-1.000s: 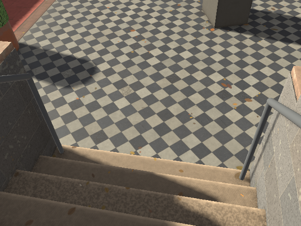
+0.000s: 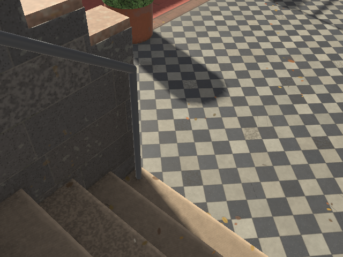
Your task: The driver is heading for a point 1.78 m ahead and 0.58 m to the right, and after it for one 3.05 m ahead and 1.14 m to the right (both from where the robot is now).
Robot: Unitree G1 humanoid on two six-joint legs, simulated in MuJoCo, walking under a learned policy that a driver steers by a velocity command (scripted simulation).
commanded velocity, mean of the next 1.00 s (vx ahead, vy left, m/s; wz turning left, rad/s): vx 0.08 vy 0.00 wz -0.04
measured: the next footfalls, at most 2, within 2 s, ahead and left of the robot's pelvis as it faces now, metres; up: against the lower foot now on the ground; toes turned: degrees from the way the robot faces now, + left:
right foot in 0.02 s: +0.10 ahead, -0.10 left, -0.19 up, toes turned +3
left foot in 0.42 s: +0.11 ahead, +0.16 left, +0.00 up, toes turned +13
